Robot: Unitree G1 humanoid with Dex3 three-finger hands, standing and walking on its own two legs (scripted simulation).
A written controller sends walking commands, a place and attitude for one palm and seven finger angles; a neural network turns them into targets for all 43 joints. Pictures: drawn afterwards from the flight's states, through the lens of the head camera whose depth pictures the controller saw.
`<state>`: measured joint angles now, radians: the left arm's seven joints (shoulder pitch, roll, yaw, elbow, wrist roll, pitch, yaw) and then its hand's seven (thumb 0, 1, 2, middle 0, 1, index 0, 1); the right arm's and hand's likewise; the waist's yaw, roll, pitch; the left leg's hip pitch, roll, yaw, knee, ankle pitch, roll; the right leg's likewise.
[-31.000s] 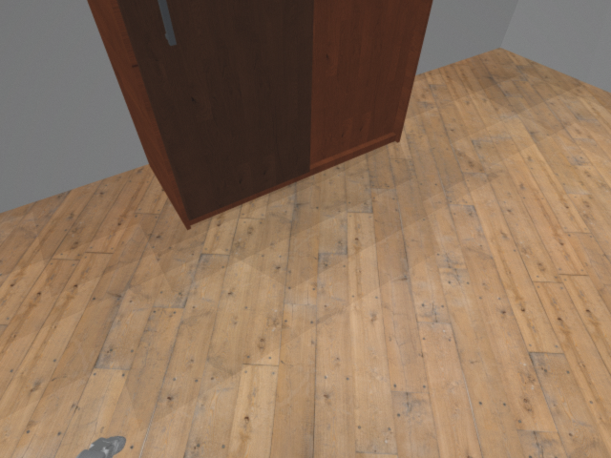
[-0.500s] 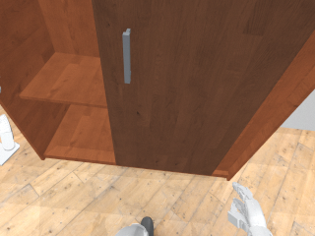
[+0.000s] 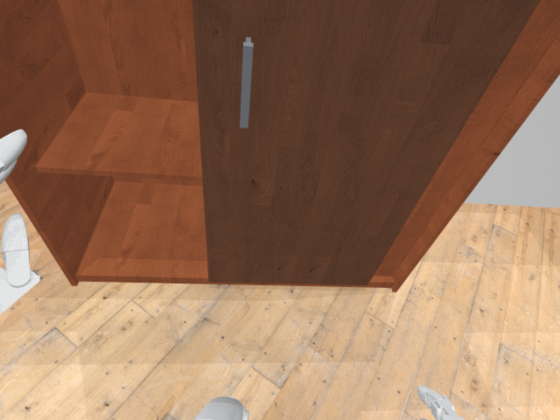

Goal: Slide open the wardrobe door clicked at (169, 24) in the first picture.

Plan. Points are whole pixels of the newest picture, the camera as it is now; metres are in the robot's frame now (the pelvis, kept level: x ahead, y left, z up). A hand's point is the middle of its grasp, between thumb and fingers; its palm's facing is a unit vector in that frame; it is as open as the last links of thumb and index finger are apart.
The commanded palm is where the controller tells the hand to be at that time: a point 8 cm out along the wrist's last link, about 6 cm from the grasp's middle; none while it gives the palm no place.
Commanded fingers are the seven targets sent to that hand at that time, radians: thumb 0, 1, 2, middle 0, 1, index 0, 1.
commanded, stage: stop stepping back and stand still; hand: left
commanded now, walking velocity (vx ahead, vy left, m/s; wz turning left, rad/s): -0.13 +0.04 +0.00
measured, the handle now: (246, 84) +0.70 +0.16 +0.13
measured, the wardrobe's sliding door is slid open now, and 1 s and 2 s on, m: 0.49 0.49 0.49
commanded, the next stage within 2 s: let the arm hang, fingers relaxed in 0.80 s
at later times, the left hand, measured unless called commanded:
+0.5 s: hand out of the picture +0.12 +0.32 +0.20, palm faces +0.60 -0.66 -0.46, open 7.4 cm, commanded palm +0.08 +0.33 +0.20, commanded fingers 0.00 0.90 0.90 -0.20 -0.30 -0.20 -0.30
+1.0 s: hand out of the picture +0.16 +0.34 +0.07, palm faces +0.30 -0.80 -0.53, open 7.4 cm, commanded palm none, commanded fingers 0.00 0.90 0.90 -0.20 -0.30 -0.20 -0.30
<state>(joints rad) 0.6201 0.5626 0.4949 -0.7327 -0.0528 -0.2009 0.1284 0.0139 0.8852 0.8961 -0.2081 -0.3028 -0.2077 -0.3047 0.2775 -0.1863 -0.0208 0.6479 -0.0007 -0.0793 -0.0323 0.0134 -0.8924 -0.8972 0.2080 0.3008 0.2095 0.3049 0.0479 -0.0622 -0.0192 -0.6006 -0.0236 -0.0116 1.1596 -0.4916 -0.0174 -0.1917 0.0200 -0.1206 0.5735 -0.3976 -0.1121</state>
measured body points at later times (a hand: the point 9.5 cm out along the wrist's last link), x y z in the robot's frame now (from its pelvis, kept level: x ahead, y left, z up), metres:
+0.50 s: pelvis -0.03 +0.02 +0.02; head -0.05 +0.01 +0.47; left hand +0.09 +0.35 +0.23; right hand +0.14 -0.20 -0.08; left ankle -0.02 +0.15 -0.67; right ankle -0.04 -0.07 -0.72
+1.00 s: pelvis -0.04 +0.06 +0.01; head -0.02 +0.03 +0.46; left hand +0.13 +0.38 +0.10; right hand +0.16 -0.17 -0.09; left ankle -0.02 +0.16 -0.72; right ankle -0.04 -0.07 -0.72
